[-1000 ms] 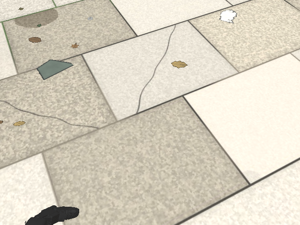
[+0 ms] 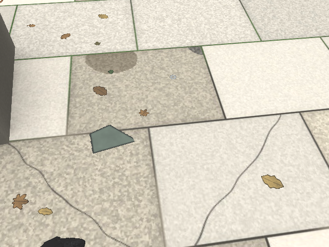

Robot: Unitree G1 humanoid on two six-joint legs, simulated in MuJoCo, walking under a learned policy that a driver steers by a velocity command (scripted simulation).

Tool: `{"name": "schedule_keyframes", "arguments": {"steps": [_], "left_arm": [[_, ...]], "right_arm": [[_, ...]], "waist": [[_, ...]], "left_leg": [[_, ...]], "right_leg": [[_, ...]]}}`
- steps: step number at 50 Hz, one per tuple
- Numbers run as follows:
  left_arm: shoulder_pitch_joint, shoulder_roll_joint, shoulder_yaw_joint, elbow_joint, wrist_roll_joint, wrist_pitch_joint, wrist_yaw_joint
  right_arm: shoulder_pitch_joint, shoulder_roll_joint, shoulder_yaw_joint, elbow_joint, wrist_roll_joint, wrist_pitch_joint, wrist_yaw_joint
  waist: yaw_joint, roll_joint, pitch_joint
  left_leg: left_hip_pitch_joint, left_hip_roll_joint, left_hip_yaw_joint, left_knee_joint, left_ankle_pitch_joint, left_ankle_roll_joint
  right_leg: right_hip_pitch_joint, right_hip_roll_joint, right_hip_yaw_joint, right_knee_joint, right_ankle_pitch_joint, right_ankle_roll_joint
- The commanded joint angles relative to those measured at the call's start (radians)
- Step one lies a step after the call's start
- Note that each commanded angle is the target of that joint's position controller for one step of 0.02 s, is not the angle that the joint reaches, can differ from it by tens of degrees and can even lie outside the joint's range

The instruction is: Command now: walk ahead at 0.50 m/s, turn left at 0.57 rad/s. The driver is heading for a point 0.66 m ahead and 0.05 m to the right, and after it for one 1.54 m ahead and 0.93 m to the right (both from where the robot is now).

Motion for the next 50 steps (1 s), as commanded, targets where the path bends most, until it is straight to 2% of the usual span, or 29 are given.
{"name": "schedule_keyframes", "arguments": {"steps": [1, 2, 3, 4, 5, 6, 7, 9, 11, 13, 16, 19, 22, 24, 25, 26, 27, 28, 29, 30, 31, 32, 33, 37, 40, 43, 47, 48, 50], "left_arm": [[0.061, 0.138, 0.040, -0.051, -0.006, -0.031, 0.013], [0.191, 0.165, 0.053, -0.016, -0.001, -0.042, 0.024], [0.340, 0.233, 0.071, -0.006, 0.019, -0.051, 0.041], [0.359, 0.321, 0.092, -0.015, 0.035, -0.038, 0.049], [0.310, 0.268, 0.091, -0.013, 0.017, -0.022, 0.044], [0.253, 0.169, 0.070, -0.026, 0.008, -0.020, 0.039], [0.219, 0.117, 0.057, -0.018, 0.006, -0.024, 0.033], [0.226, 0.095, 0.049, 0.011, 0.005, -0.036, 0.031], [0.264, 0.099, 0.052, 0.041, -0.005, -0.058, 0.020], [0.281, 0.110, 0.057, 0.063, -0.013, -0.070, 0.013], [0.297, 0.112, 0.060, 0.088, -0.014, -0.068, 0.010], [0.325, 0.121, 0.063, 0.115, -0.018, -0.061, 0.006], [0.390, 0.144, 0.069, 0.153, -0.021, -0.052, 0.004], [0.394, 0.166, 0.076, 0.166, -0.018, -0.042, 0.006], [0.386, 0.173, 0.077, 0.171, -0.020, -0.037, 0.008], [0.392, 0.157, 0.072, 0.177, -0.024, -0.035, 0.008], [0.377, 0.118, 0.059, 0.150, -0.029, -0.039, 0.007], [0.450, -0.004, 0.031, 0.107, -0.047, -0.039, 0.007], [0.428, 0.113, 0.064, 0.132, -0.024, -0.022, 0.021], [0.379, 0.116, 0.072, 0.128, -0.023, -0.017, 0.018], [0.356, 0.088, 0.067, 0.132, -0.027, -0.016, 0.012], [0.349, 0.080, 0.070, 0.141, -0.021, -0.007, 0.008], [0.361, 0.072, 0.072, 0.149, -0.008, 0.006, 0.002], [0.285, 0.032, 0.073, 0.122, -0.002, 0.034, -0.021], [0.182, 0.022, 0.070, 0.084, 0.001, 0.038, -0.033], [0.071, 0.004, 0.056, 0.043, 0.000, 0.034, -0.045], [-0.031, 0.017, 0.050, -0.005, 0.007, 0.034, -0.055], [-0.037, 0.023, 0.052, -0.012, 0.008, 0.034, -0.055], [-0.003, 0.038, 0.060, -0.009, 0.011, 0.035, -0.047]], "right_arm": [[-0.049, -0.189, -0.044, -0.071, -0.007, -0.014, -0.010], [-0.067, -0.185, -0.041, -0.073, 0.000, -0.021, -0.002], [-0.059, -0.122, -0.022, -0.096, 0.013, -0.031, 0.009], [0.041, -0.030, -0.002, -0.131, 0.039, -0.030, 0.008], [0.056, -0.113, -0.008, -0.109, 0.004, -0.016, 0.000], [-0.005, -0.130, -0.013, -0.095, -0.009, -0.009, 0.004], [-0.053, -0.110, -0.008, -0.099, -0.012, -0.009, 0.014], [-0.070, -0.083, -0.003, -0.101, -0.026, 0.005, 0.031], [-0.068, -0.065, 0.004, -0.100, -0.027, 0.016, 0.039], [-0.115, -0.057, 0.009, -0.116, -0.028, 0.019, 0.044], [-0.237, -0.042, 0.023, -0.155, -0.029, 0.015, 0.053], [-0.347, -0.015, 0.046, -0.184, -0.025, 0.007, 0.063], [-0.411, -0.027, 0.050, -0.204, -0.022, -0.001, 0.055], [-0.389, -0.041, 0.046, -0.201, -0.023, -0.010, 0.044], [-0.325, -0.047, 0.041, -0.180, -0.026, -0.017, 0.037], [-0.198, -0.074, 0.027, -0.133, -0.038, -0.029, 0.026], [-0.028, -0.143, 0.005, -0.098, -0.059, -0.039, 0.010], [0.036, -0.254, -0.021, -0.097, -0.065, -0.035, -0.003], [0.020, -0.217, -0.019, -0.097, -0.028, -0.024, -0.004], [-0.066, -0.144, 0.002, -0.101, -0.021, -0.024, -0.003], [-0.123, -0.087, 0.016, -0.103, -0.016, -0.031, 0.001], [-0.153, -0.054, 0.024, -0.101, -0.016, -0.039, 0.000], [-0.162, -0.037, 0.029, -0.093, -0.012, -0.045, -0.003], [-0.120, -0.051, 0.018, -0.057, -0.002, -0.074, -0.007], [-0.081, -0.044, 0.017, -0.029, -0.005, -0.074, -0.011], [-0.069, -0.050, 0.014, -0.010, -0.007, -0.072, -0.011], [-0.015, -0.085, 0.003, 0.025, -0.008, -0.063, -0.018], [-0.008, -0.093, 0.001, 0.032, -0.008, -0.058, -0.020], [-0.011, -0.120, -0.005, 0.039, -0.010, -0.046, -0.025]], "waist": [[0.096, 0.116, -0.052], [0.165, 0.069, -0.115], [0.221, -0.035, -0.252], [0.166, -0.258, -0.348], [0.132, -0.189, -0.300], [0.130, -0.056, -0.165], [0.123, -0.005, -0.085], [0.101, -0.079, -0.038], [0.091, -0.085, -0.048], [0.087, -0.079, -0.037], [0.100, -0.070, 0.000], [0.122, -0.073, 0.012], [0.141, -0.073, 0.019], [0.121, -0.067, 0.016], [0.084, -0.053, -0.006], [0.031, -0.002, -0.073], [-0.041, 0.087, -0.196], [-0.019, 0.316, -0.307], [-0.025, 0.197, -0.277], [0.017, 0.140, -0.143], [0.044, 0.130, -0.070], [0.064, 0.139, -0.039], [0.087, 0.153, -0.021], [0.108, 0.113, -0.005], [0.096, 0.107, 0.026], [0.080, 0.107, 0.053], [0.057, 0.098, 0.073], [0.059, 0.098, 0.072], [0.083, 0.117, 0.033]], "left_leg": [[-0.078, 0.249, -0.193, 0.099, 0.674, 0.055], [-0.122, 0.194, -0.155, 0.261, 0.686, 0.030], [-0.225, 0.128, -0.081, 0.520, 0.495, 0.003], [-0.528, -0.028, 0.049, 0.782, -0.175, -0.028], [-0.634, 0.054, 0.061, 0.899, -0.194, -0.018], [-0.637, 0.100, 0.063, 0.911, -0.093, -0.020], [-0.615, 0.128, 0.074, 0.869, -0.024, -0.029], [-0.566, 0.157, 0.084, 0.805, 0.007, -0.045], [-0.545, 0.146, 0.086, 0.778, 0.020, -0.054], [-0.587, 0.148, 0.086, 0.730, 0.059, -0.064], [-0.624, 0.171, 0.119, 0.577, 0.157, -0.085], [-0.537, 0.185, 0.200, 0.383, 0.242, -0.088], [-0.468, 0.178, 0.241, 0.284, 0.225, -0.071], [-0.412, 0.160, 0.246, 0.233, 0.174, -0.052], [-0.318, 0.139, 0.252, 0.175, 0.174, -0.042], [-0.138, 0.129, 0.242, 0.117, 0.190, -0.022], [0.096, 0.289, 0.075, 0.084, 0.091, 0.019], [0.327, 0.585, -0.334, -0.015, 0.005, 0.106], [0.230, 0.592, -0.413, -0.059, -0.028, 0.128], [0.124, 0.537, -0.266, -0.074, -0.013, 0.105], [0.025, 0.487, -0.146, -0.112, 0.073, 0.080], [-0.030, 0.447, -0.059, -0.139, 0.134, 0.052], [-0.074, 0.419, 0.007, -0.155, 0.201, 0.035], [-0.076, 0.412, 0.147, -0.191, 0.373, 0.045], [-0.055, 0.405, 0.230, -0.205, 0.408, 0.050], [-0.064, 0.384, 0.318, -0.202, 0.436, 0.039], [0.016, 0.417, 0.378, -0.167, 0.542, 0.025], [0.048, 0.422, 0.394, -0.136, 0.617, 0.018], [0.100, 0.424, 0.430, -0.007, 0.921, 0.004]], "right_leg": [[0.253, 0.063, -0.015, -0.088, -0.081, -0.040], [0.434, 0.055, -0.011, -0.154, -0.066, -0.066], [0.659, -0.133, 0.173, -0.195, -0.250, -0.114], [0.879, -0.397, 0.613, -0.293, -0.355, -0.217], [0.805, -0.404, 0.741, -0.322, -0.463, -0.252], [0.674, -0.352, 0.591, -0.335, -0.456, -0.236], [0.570, -0.292, 0.440, -0.355, -0.331, -0.219], [0.476, -0.210, 0.257, -0.385, -0.122, -0.188], [0.463, -0.194, 0.184, -0.393, 0.048, -0.200], [0.472, -0.197, 0.133, -0.420, 0.097, -0.218], [0.466, -0.178, 0.055, -0.463, 0.087, -0.220], [0.436, -0.149, -0.018, -0.466, 0.121, -0.204], [0.467, -0.174, 0.010, -0.429, 0.182, -0.200], [0.499, -0.193, 0.038, -0.368, 0.254, -0.196], [0.496, -0.182, 0.033, -0.290, 0.331, -0.185], [0.459, -0.132, -0.005, -0.123, 0.383, -0.165], [0.318, -0.073, -0.046, 0.126, 0.193, -0.140], [0.005, 0.078, -0.118, 0.448, -0.398, -0.098], [-0.058, 0.064, -0.005, 0.571, -0.450, -0.116], [-0.079, 0.016, 0.027, 0.582, -0.369, -0.126], [-0.058, -0.015, 0.020, 0.544, -0.302, -0.122], [-0.030, -0.030, 0.012, 0.515, -0.267, -0.115], [0.000, -0.039, 0.008, 0.503, -0.245, -0.104], [-0.057, -0.045, -0.007, 0.497, -0.140, -0.082], [-0.131, -0.054, -0.020, 0.415, -0.046, -0.068], [-0.089, -0.043, -0.065, 0.229, 0.055, -0.071], [-0.034, -0.019, -0.138, 0.077, 0.022, -0.119], [-0.020, -0.006, -0.153, 0.055, -0.012, -0.136], [0.065, 0.055, -0.194, 0.032, -0.113, -0.176]]}}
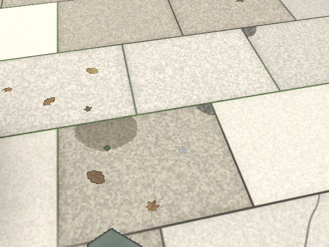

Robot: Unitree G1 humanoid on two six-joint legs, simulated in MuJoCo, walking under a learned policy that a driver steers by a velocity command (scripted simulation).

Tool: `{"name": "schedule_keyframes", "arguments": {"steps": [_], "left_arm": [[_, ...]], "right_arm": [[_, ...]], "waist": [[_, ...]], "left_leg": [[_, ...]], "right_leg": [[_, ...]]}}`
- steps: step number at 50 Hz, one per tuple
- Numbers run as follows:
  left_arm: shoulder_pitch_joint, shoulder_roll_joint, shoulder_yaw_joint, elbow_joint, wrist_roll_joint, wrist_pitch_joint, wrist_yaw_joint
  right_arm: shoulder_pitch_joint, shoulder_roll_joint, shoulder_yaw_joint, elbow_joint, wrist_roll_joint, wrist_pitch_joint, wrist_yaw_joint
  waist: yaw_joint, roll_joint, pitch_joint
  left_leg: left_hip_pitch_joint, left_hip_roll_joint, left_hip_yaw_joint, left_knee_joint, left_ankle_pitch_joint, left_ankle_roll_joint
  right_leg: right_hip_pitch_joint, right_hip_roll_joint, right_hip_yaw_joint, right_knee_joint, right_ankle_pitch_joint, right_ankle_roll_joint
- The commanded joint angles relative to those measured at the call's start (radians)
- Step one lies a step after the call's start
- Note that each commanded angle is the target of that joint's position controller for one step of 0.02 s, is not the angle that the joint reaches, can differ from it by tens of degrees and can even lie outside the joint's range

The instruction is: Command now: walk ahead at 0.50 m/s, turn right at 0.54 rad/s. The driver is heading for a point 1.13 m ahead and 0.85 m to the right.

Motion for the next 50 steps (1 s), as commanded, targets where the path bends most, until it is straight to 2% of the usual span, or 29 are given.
{"name": "schedule_keyframes", "arguments": {"steps": [1, 2, 3, 4, 5, 6, 7, 8, 9, 11, 14, 18, 22, 24, 25, 27, 28, 29, 30, 31, 32, 33, 34, 35, 37, 40, 45, 47, 50], "left_arm": [[0.045, 0.079, 0.024, -0.050, 0.003, -0.012, 0.010], [0.155, 0.099, 0.037, -0.019, 0.004, -0.020, 0.019], [0.322, 0.146, 0.062, 0.034, 0.014, -0.028, 0.034], [0.373, 0.272, 0.096, 0.037, 0.018, -0.026, 0.051], [0.363, 0.321, 0.105, 0.012, -0.018, -0.017, 0.053], [0.335, 0.293, 0.099, 0.027, -0.028, -0.009, 0.060], [0.286, 0.239, 0.086, 0.031, -0.033, -0.011, 0.067], [0.237, 0.195, 0.073, 0.027, -0.032, -0.017, 0.070], [0.202, 0.167, 0.064, 0.024, -0.040, -0.024, 0.073], [0.198, 0.152, 0.057, 0.018, -0.043, -0.044, 0.068], [0.250, 0.184, 0.065, 0.029, -0.040, -0.057, 0.064], [0.335, 0.183, 0.065, 0.042, -0.039, -0.056, 0.065], [0.399, 0.191, 0.067, 0.050, -0.032, -0.054, 0.072], [0.413, 0.200, 0.068, 0.049, -0.026, -0.053, 0.078], [0.406, 0.207, 0.070, 0.045, -0.024, -0.053, 0.082], [0.351, 0.226, 0.074, 0.028, -0.021, -0.054, 0.087], [0.323, 0.236, 0.076, 0.019, -0.020, -0.058, 0.084], [0.308, 0.230, 0.073, 0.019, -0.028, -0.064, 0.076], [0.318, 0.160, 0.052, -0.006, -0.038, -0.072, 0.066], [0.424, 0.075, 0.035, -0.036, -0.061, -0.069, 0.068], [0.437, 0.157, 0.041, -0.010, -0.026, -0.055, 0.077], [0.370, 0.176, 0.047, -0.001, -0.016, -0.047, 0.070], [0.320, 0.161, 0.044, -0.005, -0.016, -0.043, 0.060], [0.303, 0.148, 0.043, -0.007, -0.010, -0.035, 0.051], [0.300, 0.133, 0.040, -0.010, -0.001, -0.013, 0.035], [0.225, 0.114, 0.033, -0.043, -0.003, 0.000, 0.019], [0.058, 0.087, 0.016, -0.100, -0.006, -0.002, 0.002], [-0.010, 0.071, 0.005, -0.121, -0.007, -0.007, -0.007], [-0.088, 0.071, 0.000, -0.152, -0.002, -0.008, -0.015]], "right_arm": [[-0.001, -0.193, -0.043, -0.034, -0.002, 0.009, -0.011], [-0.004, -0.206, -0.046, -0.036, -0.001, 0.020, -0.011], [-0.016, -0.202, -0.044, -0.050, -0.001, 0.025, -0.008], [0.016, -0.096, -0.020, -0.111, 0.012, 0.019, 0.005], [-0.051, -0.130, -0.029, -0.166, 0.007, 0.008, 0.016], [-0.161, -0.148, -0.031, -0.188, 0.003, 0.001, 0.020], [-0.161, -0.131, -0.022, -0.187, 0.011, -0.012, 0.022], [-0.142, -0.126, -0.022, -0.170, 0.006, -0.012, 0.019], [-0.122, -0.124, -0.022, -0.165, -0.014, 0.003, 0.018], [-0.095, -0.113, -0.021, -0.159, -0.029, 0.037, 0.025], [-0.171, -0.096, -0.018, -0.190, -0.026, 0.056, 0.031], [-0.339, -0.101, -0.015, -0.243, -0.020, 0.055, 0.033], [-0.454, -0.100, -0.005, -0.285, -0.012, 0.043, 0.042], [-0.490, -0.107, -0.002, -0.306, -0.007, 0.035, 0.043], [-0.486, -0.115, -0.003, -0.311, -0.005, 0.031, 0.043], [-0.399, -0.141, -0.010, -0.294, -0.001, 0.022, 0.037], [-0.305, -0.162, -0.020, -0.266, 0.000, 0.016, 0.028], [-0.172, -0.189, -0.032, -0.230, -0.006, 0.004, 0.016], [-0.017, -0.260, -0.049, -0.223, -0.027, -0.004, -0.003], [-0.021, -0.343, -0.064, -0.233, -0.043, 0.006, -0.008], [-0.079, -0.283, -0.060, -0.234, -0.024, 0.019, -0.002], [-0.146, -0.184, -0.037, -0.250, -0.015, 0.022, 0.002], [-0.183, -0.136, -0.025, -0.244, -0.012, 0.020, 0.006], [-0.184, -0.124, -0.019, -0.235, -0.013, 0.016, 0.006], [-0.152, -0.123, -0.018, -0.206, -0.004, -0.002, 0.007], [-0.116, -0.135, -0.026, -0.182, 0.007, -0.023, 0.017], [-0.071, -0.135, -0.029, -0.146, 0.004, -0.020, 0.019], [-0.058, -0.144, -0.032, -0.135, 0.005, -0.018, 0.017], [-0.016, -0.167, -0.038, -0.111, 0.005, -0.011, 0.010]], "waist": [[0.073, 0.113, -0.025], [0.119, 0.105, -0.092], [0.197, 0.047, -0.185], [0.171, -0.153, -0.285], [0.164, -0.164, -0.359], [0.169, -0.041, -0.222], [0.129, -0.007, -0.109], [0.080, 0.033, -0.053], [0.044, 0.026, -0.037], [0.020, 0.010, -0.068], [0.035, -0.003, -0.047], [0.098, -0.033, -0.006], [0.143, -0.041, -0.006], [0.150, -0.049, -0.005], [0.141, -0.055, -0.006], [0.087, -0.068, -0.018], [0.044, -0.063, -0.054], [-0.025, -0.009, -0.123], [-0.079, 0.097, -0.270], [-0.006, 0.317, -0.341], [0.029, 0.233, -0.276], [0.034, 0.102, -0.146], [0.040, 0.054, -0.073], [0.048, 0.089, -0.051], [0.060, 0.134, -0.042], [0.061, 0.120, -0.039], [0.036, 0.105, 0.004], [0.020, 0.105, 0.018], [0.001, 0.103, 0.039]], "left_leg": [[-0.003, 0.277, -0.038, 0.191, 1.083, 0.109], [-0.031, 0.271, -0.029, 0.369, 1.088, 0.103], [-0.175, 0.247, -0.018, 0.629, 0.903, 0.072], [-0.553, 0.135, -0.021, 0.987, 0.238, 0.017], [-0.777, -0.030, -0.225, 1.185, -0.182, -0.014], [-0.877, 0.041, -0.321, 1.176, -0.076, -0.002], [-0.854, 0.082, -0.314, 1.090, 0.019, 0.005], [-0.787, 0.113, -0.317, 0.995, 0.053, 0.005], [-0.720, 0.125, -0.321, 0.942, 0.062, -0.007], [-0.652, 0.122, -0.312, 0.894, 0.069, -0.028], [-0.697, 0.117, -0.295, 0.785, 0.150, -0.052], [-0.793, 0.103, -0.304, 0.592, 0.289, -0.064], [-0.796, 0.061, -0.306, 0.444, 0.348, -0.054], [-0.764, 0.038, -0.308, 0.386, 0.336, -0.042], [-0.727, 0.031, -0.316, 0.354, 0.322, -0.032], [-0.560, 0.007, -0.321, 0.283, 0.263, -0.006], [-0.418, -0.022, -0.308, 0.260, 0.222, 0.011], [-0.229, -0.008, -0.315, 0.194, 0.237, 0.036], [-0.001, 0.197, -0.518, 0.153, 0.025, 0.083], [0.184, 0.446, -0.973, 0.031, -0.072, 0.178], [0.086, 0.444, -1.076, 0.004, -0.192, 0.209], [-0.049, 0.396, -0.912, -0.012, -0.187, 0.189], [-0.148, 0.337, -0.748, -0.030, -0.052, 0.167], [-0.194, 0.293, -0.632, -0.044, 0.067, 0.143], [-0.234, 0.254, -0.497, -0.060, 0.256, 0.131], [-0.209, 0.264, -0.395, -0.088, 0.390, 0.149], [-0.178, 0.237, -0.235, -0.111, 0.468, 0.145], [-0.176, 0.230, -0.180, -0.108, 0.483, 0.134], [-0.119, 0.256, -0.137, -0.092, 0.536, 0.123]], "right_leg": [[0.135, 0.095, -0.066, -0.034, -0.138, -0.066], [0.267, 0.134, -0.063, -0.076, -0.156, -0.094], [0.510, 0.120, 0.009, -0.148, -0.147, -0.133], [0.810, -0.175, 0.448, -0.192, -0.252, -0.240], [0.894, -0.313, 0.894, -0.364, -0.174, -0.337], [0.823, -0.277, 0.726, -0.383, -0.120, -0.299], [0.675, -0.247, 0.595, -0.390, -0.024, -0.263], [0.561, -0.184, 0.500, -0.401, 0.079, -0.213], [0.479, -0.135, 0.432, -0.412, 0.161, -0.190], [0.425, -0.093, 0.375, -0.421, 0.260, -0.189], [0.395, -0.062, 0.360, -0.454, 0.212, -0.182], [0.462, -0.055, 0.399, -0.465, 0.150, -0.157], [0.547, -0.062, 0.426, -0.413, 0.232, -0.146], [0.573, -0.074, 0.449, -0.375, 0.297, -0.137], [0.575, -0.082, 0.465, -0.356, 0.317, -0.126], [0.527, -0.083, 0.483, -0.304, 0.367, -0.087], [0.491, -0.063, 0.481, -0.223, 0.451, -0.066], [0.441, 0.001, 0.436, -0.045, 0.457, -0.041], [0.330, 0.070, 0.359, 0.230, 0.237, -0.015], [0.028, 0.225, 0.246, 0.475, -0.453, 0.014], [-0.062, 0.134, 0.238, 0.585, -0.418, 0.004], [-0.059, 0.086, 0.229, 0.588, -0.317, 0.006], [-0.036, 0.055, 0.214, 0.546, -0.255, 0.016], [-0.012, 0.031, 0.203, 0.512, -0.230, 0.025], [0.016, 0.017, 0.184, 0.498, -0.203, 0.040], [-0.056, 0.001, 0.174, 0.481, -0.139, 0.051], [-0.124, -0.015, 0.126, 0.287, 0.021, 0.071], [-0.083, -0.014, 0.086, 0.163, 0.078, 0.062], [-0.045, -0.007, 0.030, 0.041, 0.044, 0.031]]}}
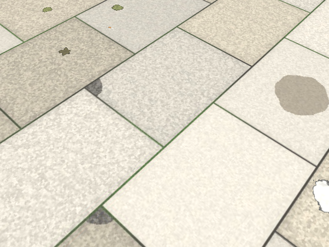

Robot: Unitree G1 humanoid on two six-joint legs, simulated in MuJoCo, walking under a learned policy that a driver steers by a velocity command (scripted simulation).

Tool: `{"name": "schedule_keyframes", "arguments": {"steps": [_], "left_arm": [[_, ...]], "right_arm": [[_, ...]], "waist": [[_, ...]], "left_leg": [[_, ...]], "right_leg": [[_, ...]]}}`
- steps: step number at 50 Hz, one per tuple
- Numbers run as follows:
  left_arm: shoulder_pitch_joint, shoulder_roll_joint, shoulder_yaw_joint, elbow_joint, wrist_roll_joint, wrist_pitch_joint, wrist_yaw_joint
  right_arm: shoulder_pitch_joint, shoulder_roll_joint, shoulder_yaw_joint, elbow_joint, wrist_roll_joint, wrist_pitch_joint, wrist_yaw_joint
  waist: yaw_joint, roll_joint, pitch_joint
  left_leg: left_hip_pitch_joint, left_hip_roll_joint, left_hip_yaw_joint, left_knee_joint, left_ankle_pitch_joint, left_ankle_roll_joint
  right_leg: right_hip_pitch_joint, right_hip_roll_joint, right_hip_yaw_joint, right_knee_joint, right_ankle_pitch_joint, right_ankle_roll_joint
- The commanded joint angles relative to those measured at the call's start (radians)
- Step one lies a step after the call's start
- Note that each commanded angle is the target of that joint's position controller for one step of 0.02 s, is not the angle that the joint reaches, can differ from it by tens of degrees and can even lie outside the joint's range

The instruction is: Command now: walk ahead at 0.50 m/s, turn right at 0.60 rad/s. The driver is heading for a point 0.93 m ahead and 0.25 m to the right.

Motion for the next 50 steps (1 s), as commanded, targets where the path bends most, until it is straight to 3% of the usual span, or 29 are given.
{"name": "schedule_keyframes", "arguments": {"steps": [1, 4, 5, 6, 7, 8, 9, 10, 11, 13, 15, 18, 20, 23, 27, 30, 31, 32, 33, 34, 35, 36, 37, 40, 44, 46, 48, 49, 50], "left_arm": [[-0.121, 0.035, -0.001, -0.101, 0.005, -0.014, -0.007], [-0.069, 0.056, 0.010, -0.094, 0.015, -0.014, 0.006], [0.021, 0.073, 0.021, -0.069, 0.016, -0.019, 0.014], [0.188, 0.098, 0.039, -0.015, 0.023, -0.029, 0.027], [0.325, 0.195, 0.072, 0.015, 0.031, -0.029, 0.045], [0.283, 0.288, 0.095, -0.008, -0.007, -0.019, 0.055], [0.317, 0.270, 0.092, -0.014, -0.019, -0.010, 0.064], [0.279, 0.217, 0.079, 0.011, -0.022, -0.012, 0.075], [0.239, 0.154, 0.060, 0.021, -0.024, -0.021, 0.079], [0.171, 0.102, 0.039, 0.020, -0.025, -0.042, 0.082], [0.196, 0.100, 0.034, 0.040, -0.032, -0.064, 0.074], [0.251, 0.118, 0.037, 0.077, -0.032, -0.077, 0.070], [0.278, 0.111, 0.031, 0.097, -0.032, -0.079, 0.071], [0.312, 0.108, 0.025, 0.125, -0.033, -0.079, 0.078], [0.350, 0.093, 0.012, 0.165, -0.022, -0.069, 0.092], [0.314, 0.112, 0.015, 0.178, -0.020, -0.067, 0.106], [0.287, 0.122, 0.016, 0.180, -0.031, -0.069, 0.106], [0.288, 0.103, 0.008, 0.156, -0.040, -0.081, 0.106], [0.461, 0.011, -0.007, 0.179, -0.071, -0.075, 0.107], [0.467, 0.070, 0.005, 0.215, -0.047, -0.055, 0.112], [0.405, 0.081, 0.010, 0.220, -0.025, -0.042, 0.112], [0.346, 0.069, 0.007, 0.216, -0.012, -0.035, 0.108], [0.313, 0.054, 0.004, 0.215, -0.011, -0.023, 0.103], [0.343, 0.009, -0.011, 0.252, -0.012, 0.012, 0.097], [0.280, 0.013, -0.018, 0.272, -0.018, 0.034, 0.109], [0.269, 0.009, -0.021, 0.288, -0.015, 0.033, 0.108], [0.256, 0.011, -0.026, 0.298, -0.005, 0.021, 0.109], [0.253, 0.030, -0.027, 0.298, 0.003, 0.010, 0.113], [0.219, 0.066, -0.022, 0.301, -0.009, 0.003, 0.115]], "right_arm": [[0.006, -0.156, -0.034, -0.039, 0.001, -0.005, -0.010], [0.022, -0.196, -0.041, -0.019, -0.001, 0.018, -0.019], [0.022, -0.210, -0.043, -0.017, -0.001, 0.027, -0.021], [0.007, -0.212, -0.040, -0.027, 0.003, 0.035, -0.021], [0.019, -0.165, -0.027, -0.070, 0.009, 0.032, -0.014], [-0.008, -0.108, -0.020, -0.147, 0.004, 0.025, 0.003], [-0.123, -0.174, -0.030, -0.171, -0.007, 0.018, 0.005], [-0.143, -0.139, -0.018, -0.173, 0.009, 0.008, 0.008], [-0.113, -0.125, -0.011, -0.150, 0.010, 0.003, 0.007], [-0.062, -0.116, -0.009, -0.124, -0.021, 0.033, 0.010], [-0.046, -0.106, -0.010, -0.112, -0.031, 0.059, 0.022], [-0.140, -0.090, -0.008, -0.134, -0.023, 0.066, 0.030], [-0.203, -0.086, -0.007, -0.148, -0.020, 0.063, 0.028], [-0.255, -0.064, 0.003, -0.158, -0.011, 0.057, 0.023], [-0.302, -0.063, 0.009, -0.156, -0.006, 0.049, 0.013], [-0.164, -0.097, -0.003, -0.099, -0.013, 0.031, -0.002], [-0.072, -0.102, -0.006, -0.067, -0.017, 0.015, -0.009], [0.031, -0.154, -0.015, -0.040, -0.025, 0.000, -0.020], [0.049, -0.218, -0.027, -0.043, -0.018, 0.007, -0.018], [0.031, -0.163, -0.015, -0.040, 0.025, 0.019, -0.006], [-0.053, -0.123, -0.004, -0.051, 0.032, 0.022, -0.003], [-0.133, -0.077, 0.011, -0.060, 0.023, 0.027, -0.006], [-0.174, -0.046, 0.025, -0.058, 0.016, 0.030, -0.013], [-0.195, -0.064, 0.028, -0.026, -0.002, 0.039, -0.018], [-0.171, -0.108, 0.015, 0.006, -0.002, 0.056, -0.014], [-0.200, -0.112, 0.013, 0.011, 0.005, 0.072, -0.014], [-0.195, -0.094, 0.016, 0.023, 0.009, 0.083, -0.014], [-0.182, -0.083, 0.017, 0.028, 0.009, 0.085, -0.012], [-0.151, -0.065, 0.017, 0.033, 0.019, 0.090, -0.009]], "waist": [[0.005, 0.129, 0.046], [0.041, 0.151, -0.007], [0.082, 0.149, -0.065], [0.158, 0.111, -0.158], [0.204, -0.018, -0.281], [0.141, -0.218, -0.353], [0.196, -0.052, -0.313], [0.159, -0.004, -0.191], [0.105, 0.044, -0.105], [0.035, 0.038, -0.074], [0.025, 0.025, -0.077], [0.047, 0.018, -0.020], [0.061, 0.020, 0.010], [0.081, -0.005, -0.013], [0.109, -0.030, -0.017], [0.046, -0.039, -0.051], [-0.010, -0.009, -0.081], [-0.035, 0.061, -0.179], [0.028, 0.273, -0.325], [0.027, 0.202, -0.375], [0.044, 0.123, -0.252], [0.060, 0.085, -0.158], [0.078, 0.088, -0.097], [0.109, 0.152, -0.098], [0.078, 0.175, -0.105], [0.091, 0.171, -0.073], [0.094, 0.129, -0.021], [0.084, 0.086, 0.003], [0.040, -0.013, 0.050]], "left_leg": [[-0.008, 0.271, -0.057, -0.054, 0.489, 0.100], [0.063, 0.283, 0.001, 0.139, 0.903, 0.082], [0.061, 0.282, 0.014, 0.288, 0.998, 0.080], [-0.030, 0.264, 0.037, 0.515, 0.921, 0.060], [-0.309, 0.220, 0.044, 0.834, 0.561, 0.018], [-0.686, 0.008, -0.052, 1.162, -0.250, -0.040], [-0.794, 0.034, -0.225, 1.199, -0.200, -0.034], [-0.802, 0.088, -0.238, 1.143, -0.104, -0.022], [-0.731, 0.123, -0.235, 1.024, -0.063, -0.017], [-0.599, 0.146, -0.242, 0.920, -0.052, -0.027], [-0.561, 0.135, -0.222, 0.871, -0.025, -0.035], [-0.632, 0.141, -0.210, 0.751, 0.098, -0.044], [-0.658, 0.130, -0.201, 0.660, 0.166, -0.047], [-0.606, 0.088, -0.176, 0.537, 0.246, -0.033], [-0.538, 0.027, -0.159, 0.402, 0.268, 0.003], [-0.384, -0.021, -0.172, 0.287, 0.202, 0.052], [-0.262, -0.007, -0.181, 0.163, 0.342, 0.069], [-0.033, 0.141, -0.303, 0.201, 0.773, 0.103], [0.198, 0.428, -0.579, 0.282, 1.323, 0.300], [0.145, 0.445, -0.666, 0.230, 1.294, 0.365], [0.024, 0.398, -0.583, 0.175, 1.093, 0.344], [-0.078, 0.342, -0.515, 0.123, 0.905, 0.300], [-0.171, 0.293, -0.445, 0.076, 0.806, 0.256], [-0.286, 0.200, -0.327, 0.042, 0.633, 0.192], [-0.314, 0.201, -0.373, -0.004, 0.189, 0.181], [-0.384, 0.186, -0.386, -0.027, -0.069, 0.151], [-0.468, 0.169, -0.394, -0.041, -0.229, 0.086], [-0.474, 0.148, -0.384, -0.014, -0.228, 0.049], [-0.416, 0.077, -0.318, 0.014, -0.150, 0.025]], "right_leg": [[0.033, 0.015, -0.065, -0.106, -0.028, -0.032], [0.165, 0.100, -0.121, -0.163, -0.184, -0.091], [0.269, 0.141, -0.125, -0.190, -0.218, -0.118], [0.488, 0.169, -0.107, -0.267, -0.181, -0.151], [0.790, -0.020, 0.169, -0.314, -0.349, -0.222], [0.991, -0.272, 0.713, -0.439, -0.302, -0.341], [0.971, -0.269, 0.693, -0.480, -0.136, -0.343], [0.859, -0.252, 0.525, -0.474, -0.006, -0.323], [0.710, -0.202, 0.424, -0.489, 0.130, -0.276], [0.559, -0.122, 0.306, -0.524, 0.226, -0.229], [0.514, -0.097, 0.266, -0.563, 0.265, -0.230], [0.507, -0.077, 0.231, -0.622, 0.217, -0.209], [0.532, -0.066, 0.191, -0.599, 0.415, -0.179], [0.570, -0.047, 0.125, -0.536, 0.651, -0.125], [0.640, -0.053, 0.126, -0.467, 0.703, -0.098], [0.682, -0.068, 0.162, -0.311, 0.812, -0.080], [0.667, -0.038, 0.144, -0.190, 0.747, -0.062], [0.542, 0.011, 0.129, -0.016, 0.467, -0.039], [0.349, 0.169, 0.077, 0.283, -0.349, -0.001], [0.310, 0.197, 0.136, 0.382, -0.549, 0.005], [0.277, 0.160, 0.163, 0.414, -0.512, 0.014], [0.263, 0.130, 0.158, 0.372, -0.469, 0.020], [0.291, 0.100, 0.153, 0.292, -0.437, 0.031], [0.432, 0.099, 0.078, 0.077, -0.400, 0.060], [0.470, 0.082, 0.040, -0.106, -0.323, 0.055], [0.522, 0.080, 0.021, -0.209, -0.234, 0.040], [0.576, 0.052, 0.061, -0.345, -0.166, 0.014], [0.562, -0.011, 0.143, -0.421, -0.185, -0.001], [0.416, -0.049, 0.216, -0.470, -0.307, -0.026]]}}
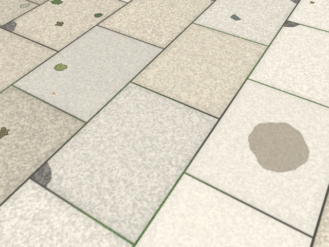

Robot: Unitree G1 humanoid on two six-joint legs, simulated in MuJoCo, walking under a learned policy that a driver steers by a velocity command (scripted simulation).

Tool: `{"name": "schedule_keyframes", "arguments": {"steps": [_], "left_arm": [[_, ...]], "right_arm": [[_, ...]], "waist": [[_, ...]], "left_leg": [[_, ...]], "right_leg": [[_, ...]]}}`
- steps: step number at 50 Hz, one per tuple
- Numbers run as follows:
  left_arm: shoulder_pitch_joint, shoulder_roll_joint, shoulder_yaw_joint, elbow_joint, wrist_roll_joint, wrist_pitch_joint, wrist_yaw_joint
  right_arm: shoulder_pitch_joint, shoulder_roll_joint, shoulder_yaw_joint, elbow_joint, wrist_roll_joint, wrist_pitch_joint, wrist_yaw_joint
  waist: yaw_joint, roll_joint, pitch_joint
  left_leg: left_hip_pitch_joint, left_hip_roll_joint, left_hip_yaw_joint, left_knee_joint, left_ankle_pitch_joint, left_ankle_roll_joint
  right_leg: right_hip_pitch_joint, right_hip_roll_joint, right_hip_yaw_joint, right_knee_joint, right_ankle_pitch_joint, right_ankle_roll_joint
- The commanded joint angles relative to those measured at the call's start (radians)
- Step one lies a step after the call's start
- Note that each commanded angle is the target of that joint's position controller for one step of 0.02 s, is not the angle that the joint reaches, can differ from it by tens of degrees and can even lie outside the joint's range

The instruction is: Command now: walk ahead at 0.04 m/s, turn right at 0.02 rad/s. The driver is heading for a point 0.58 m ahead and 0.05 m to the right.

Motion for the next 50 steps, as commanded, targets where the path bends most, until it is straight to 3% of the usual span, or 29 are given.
{"name": "schedule_keyframes", "arguments": {"steps": [1, 3, 5, 6, 8, 9, 11, 12, 15, 18, 19, 20, 21, 22, 23, 24, 27, 30, 34, 37, 40, 42, 43, 44, 45, 46, 47, 48, 50], "left_arm": [[0.041, 0.105, 0.010, 0.007, -0.013, -0.026, 0.006], [0.018, 0.094, 0.007, 0.018, -0.020, -0.044, 0.008], [0.030, 0.090, 0.007, 0.031, -0.023, -0.050, 0.012], [0.060, 0.088, 0.009, 0.042, -0.022, -0.049, 0.011], [0.096, 0.115, 0.025, 0.049, -0.017, -0.039, 0.008], [0.118, 0.126, 0.032, 0.050, -0.016, -0.034, 0.006], [0.162, 0.155, 0.050, 0.063, -0.015, -0.034, 0.007], [0.160, 0.157, 0.056, 0.064, -0.014, -0.039, 0.007], [0.138, 0.151, 0.065, 0.061, -0.010, -0.063, 0.002], [0.078, 0.145, 0.072, 0.050, -0.020, -0.074, -0.005], [0.070, 0.133, 0.071, 0.046, -0.017, -0.076, -0.007], [0.047, 0.088, 0.059, 0.028, -0.010, -0.084, -0.011], [0.030, 0.009, 0.039, -0.018, -0.017, -0.094, -0.024], [-0.003, 0.092, 0.058, -0.035, 0.014, -0.093, -0.031], [-0.033, 0.093, 0.061, -0.037, 0.017, -0.094, -0.042], [-0.024, 0.070, 0.055, -0.028, 0.007, -0.099, -0.052], [-0.012, 0.055, 0.054, -0.014, 0.012, -0.095, -0.063], [-0.091, 0.042, 0.051, -0.045, 0.009, -0.080, -0.062], [-0.270, 0.019, 0.034, -0.120, -0.001, -0.077, -0.063], [-0.325, 0.026, 0.030, -0.153, -0.008, -0.077, -0.062], [-0.258, 0.058, 0.044, -0.152, -0.009, -0.084, -0.050], [-0.010, 0.095, 0.068, -0.073, -0.007, -0.098, -0.034], [0.149, 0.141, 0.088, -0.028, 0.011, -0.106, -0.024], [0.271, 0.239, 0.111, -0.019, 0.033, -0.109, -0.017], [0.231, 0.247, 0.115, -0.022, 0.006, -0.092, -0.028], [0.091, 0.190, 0.102, -0.044, -0.017, -0.089, -0.031], [0.008, 0.118, 0.083, -0.062, -0.023, -0.097, -0.035], [-0.027, 0.077, 0.070, -0.059, -0.017, -0.107, -0.034], [0.008, 0.031, 0.050, -0.026, -0.016, -0.127, -0.024]], "right_arm": [[0.018, -0.086, -0.021, -0.024, 0.008, 0.001, 0.003], [0.054, -0.080, -0.020, 0.008, 0.002, -0.005, 0.003], [0.061, -0.094, -0.022, 0.029, -0.004, -0.012, 0.001], [0.066, -0.091, -0.021, 0.040, -0.004, -0.014, 0.000], [0.048, -0.098, -0.027, 0.039, -0.006, -0.011, 0.002], [0.024, -0.093, -0.027, 0.031, -0.009, -0.008, 0.006], [-0.023, -0.046, -0.020, 0.009, -0.020, -0.014, 0.016], [-0.034, -0.049, -0.022, -0.001, -0.028, -0.021, 0.019], [-0.028, -0.077, -0.035, -0.017, -0.021, -0.050, 0.029], [0.078, -0.049, -0.040, 0.015, -0.007, -0.068, 0.028], [0.178, -0.057, -0.048, 0.055, -0.007, -0.072, 0.023], [0.298, -0.105, -0.063, 0.087, -0.017, -0.080, 0.012], [0.413, -0.221, -0.091, 0.107, -0.014, -0.082, 0.005], [0.391, -0.194, -0.084, 0.120, -0.013, -0.071, 0.005], [0.280, -0.144, -0.070, 0.083, -0.016, -0.072, 0.008], [0.215, -0.125, -0.065, 0.061, -0.016, -0.080, 0.011], [0.210, -0.083, -0.049, 0.067, -0.009, -0.102, 0.004], [0.290, -0.073, -0.040, 0.105, -0.006, -0.110, -0.001], [0.307, -0.069, -0.033, 0.118, -0.008, -0.110, -0.003], [0.316, -0.083, -0.036, 0.131, -0.009, -0.112, -0.005], [0.275, -0.101, -0.041, 0.134, -0.010, -0.113, -0.008], [0.242, -0.118, -0.047, 0.131, -0.009, -0.106, -0.010], [0.241, -0.108, -0.044, 0.121, -0.006, -0.104, -0.007], [0.302, -0.020, -0.026, 0.091, 0.008, -0.101, 0.002], [0.348, -0.032, -0.040, 0.096, 0.019, -0.099, 0.011], [0.235, -0.086, -0.054, 0.072, 0.001, -0.093, 0.008], [0.151, -0.082, -0.054, 0.049, -0.006, -0.099, 0.014], [0.138, -0.057, -0.053, 0.052, -0.007, -0.097, 0.014], [0.193, -0.015, -0.048, 0.073, -0.030, -0.070, 0.015]], "waist": [[-0.020, -0.091, 0.066], [-0.042, -0.089, 0.034], [-0.035, -0.057, 0.021], [-0.023, -0.046, 0.002], [-0.002, -0.056, 0.035], [0.015, -0.066, 0.073], [0.042, -0.148, 0.124], [0.046, -0.153, 0.133], [0.023, -0.118, 0.110], [-0.045, -0.087, 0.089], [-0.078, -0.044, 0.069], [-0.123, 0.092, 0.044], [-0.143, 0.348, -0.001], [-0.103, 0.250, 0.054], [-0.052, 0.106, 0.109], [-0.023, 0.061, 0.109], [0.000, 0.066, 0.064], [-0.012, 0.075, 0.058], [-0.039, 0.093, 0.095], [-0.046, 0.106, 0.105], [0.007, 0.099, 0.073], [0.112, 0.076, -0.054], [0.168, 0.046, -0.139], [0.153, -0.124, -0.277], [0.118, -0.209, -0.332], [0.070, -0.081, -0.151], [0.056, -0.027, -0.049], [0.016, 0.001, 0.011], [-0.035, -0.011, 0.012]], "left_leg": [[0.047, 0.095, -0.136, -0.137, -0.175, -0.029], [0.173, 0.106, -0.136, -0.100, -0.056, -0.024], [0.153, 0.121, -0.149, -0.107, -0.034, -0.015], [0.132, 0.109, -0.141, -0.103, -0.110, -0.012], [0.030, 0.058, -0.100, -0.043, -0.341, 0.000], [-0.041, 0.040, -0.085, -0.004, -0.394, 0.003], [-0.157, 0.008, -0.012, 0.167, -0.277, -0.007], [-0.197, 0.041, -0.024, 0.241, -0.238, -0.003], [-0.230, 0.083, -0.048, 0.250, -0.269, 0.009], [0.063, 0.028, 0.026, 0.044, -0.165, 0.015], [0.223, 0.006, 0.022, -0.006, -0.160, 0.013], [0.370, 0.126, -0.158, -0.119, -0.270, 0.032], [0.487, 0.368, -0.594, -0.316, -0.550, 0.118], [0.396, 0.438, -0.713, -0.342, -0.589, 0.172], [0.315, 0.402, -0.623, -0.325, -0.559, 0.164], [0.271, 0.357, -0.527, -0.331, -0.455, 0.143], [0.286, 0.268, -0.316, -0.332, -0.093, 0.107], [0.330, 0.249, -0.222, -0.301, 0.188, 0.118], [0.281, 0.219, -0.147, -0.304, 0.314, 0.122], [0.278, 0.232, -0.126, -0.301, 0.385, 0.121], [0.330, 0.259, -0.101, -0.199, 0.654, 0.103], [0.326, 0.229, -0.061, 0.089, 0.813, 0.073], [0.176, 0.192, -0.042, 0.321, 0.613, 0.059], [-0.075, 0.082, 0.007, 0.687, 0.052, 0.031], [-0.285, -0.047, -0.086, 0.920, -0.392, 0.028], [-0.370, 0.046, -0.132, 0.939, -0.289, 0.044], [-0.355, 0.083, -0.126, 0.878, -0.196, 0.045], [-0.294, 0.111, -0.122, 0.814, -0.156, 0.038], [-0.162, 0.124, -0.113, 0.741, -0.171, 0.008]], "right_leg": [[-0.135, -0.118, 0.165, -0.247, -0.189, -0.063], [-0.164, -0.102, 0.143, -0.276, -0.146, -0.037], [-0.097, -0.083, 0.114, -0.250, -0.050, -0.034], [-0.062, -0.073, 0.108, -0.247, -0.104, -0.043], [-0.056, -0.068, 0.130, -0.247, -0.355, -0.088], [-0.058, -0.094, 0.174, -0.278, -0.466, -0.116], [-0.007, -0.217, 0.324, -0.381, -0.544, -0.184], [0.013, -0.266, 0.363, -0.404, -0.498, -0.212], [0.086, -0.266, 0.313, -0.373, -0.332, -0.219], [-0.053, -0.182, 0.178, -0.281, -0.235, -0.175], [-0.144, -0.142, 0.138, -0.193, -0.207, -0.158], [-0.263, -0.068, 0.041, 0.027, -0.152, -0.125], [-0.468, 0.066, -0.108, 0.340, -0.220, -0.077], [-0.526, 0.032, -0.048, 0.511, -0.268, -0.094], [-0.537, -0.027, -0.009, 0.574, -0.170, -0.106], [-0.509, -0.052, -0.005, 0.572, -0.083, -0.102], [-0.459, -0.071, -0.046, 0.525, 0.047, -0.067], [-0.509, -0.064, -0.086, 0.475, 0.084, -0.036], [-0.464, -0.040, -0.135, 0.251, 0.166, -0.018], [-0.371, -0.017, -0.162, 0.125, 0.198, -0.044], [-0.243, 0.016, -0.161, 0.073, 0.161, -0.098], [0.022, 0.070, -0.175, 0.003, 0.147, -0.139], [0.252, -0.015, -0.082, -0.017, 0.097, -0.171], [0.487, -0.309, 0.319, -0.062, -0.080, -0.249], [0.528, -0.424, 0.721, -0.259, -0.183, -0.356], [0.383, -0.372, 0.570, -0.279, -0.284, -0.311], [0.225, -0.328, 0.429, -0.312, -0.213, -0.280], [0.109, -0.284, 0.317, -0.332, -0.004, -0.247], [-0.001, -0.234, 0.144, -0.309, 0.422, -0.218]]}}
